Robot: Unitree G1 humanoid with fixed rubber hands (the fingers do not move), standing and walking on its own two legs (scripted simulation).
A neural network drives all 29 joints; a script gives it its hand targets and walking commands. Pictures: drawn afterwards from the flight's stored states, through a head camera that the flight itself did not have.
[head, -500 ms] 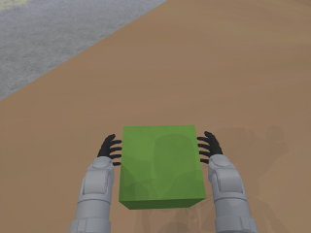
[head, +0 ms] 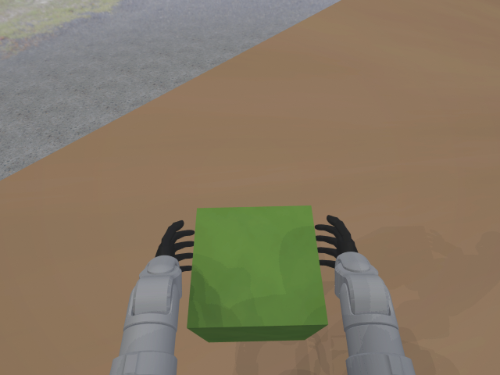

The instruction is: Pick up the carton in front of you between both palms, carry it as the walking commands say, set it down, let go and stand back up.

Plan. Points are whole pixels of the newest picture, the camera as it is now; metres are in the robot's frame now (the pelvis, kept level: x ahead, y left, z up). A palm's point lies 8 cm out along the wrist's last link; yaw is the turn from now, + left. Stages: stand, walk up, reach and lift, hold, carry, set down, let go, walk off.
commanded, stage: hold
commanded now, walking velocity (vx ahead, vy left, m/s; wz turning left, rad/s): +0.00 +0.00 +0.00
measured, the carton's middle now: (255, 279) +0.31 +0.00 -0.09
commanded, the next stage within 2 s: set down in 0.66 s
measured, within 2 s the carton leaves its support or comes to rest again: neither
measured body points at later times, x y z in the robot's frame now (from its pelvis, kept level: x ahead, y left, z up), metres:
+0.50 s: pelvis +0.00 -0.05 +0.00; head -0.04 -0.07 +0.45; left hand +0.29 +0.12 +0.03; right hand +0.31 -0.18 +0.03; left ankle -0.02 +0.11 -0.74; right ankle +0.07 -0.14 -0.74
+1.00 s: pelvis +0.00 -0.02 -0.01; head +0.03 -0.04 +0.44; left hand +0.34 +0.12 -0.01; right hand +0.35 -0.18 -0.01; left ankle -0.02 +0.11 -0.74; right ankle +0.07 -0.14 -0.74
